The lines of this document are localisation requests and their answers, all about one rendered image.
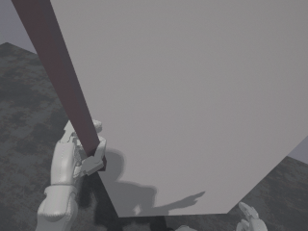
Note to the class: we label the handle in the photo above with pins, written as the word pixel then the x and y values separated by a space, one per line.
pixel 42 27

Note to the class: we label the robot right hand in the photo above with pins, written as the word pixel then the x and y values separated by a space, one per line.
pixel 254 224

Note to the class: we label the fridge door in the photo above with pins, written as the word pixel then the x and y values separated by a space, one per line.
pixel 199 99

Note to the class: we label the robot left forearm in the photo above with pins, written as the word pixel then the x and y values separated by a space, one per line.
pixel 59 209

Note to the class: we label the robot left hand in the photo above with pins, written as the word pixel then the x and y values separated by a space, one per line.
pixel 66 156

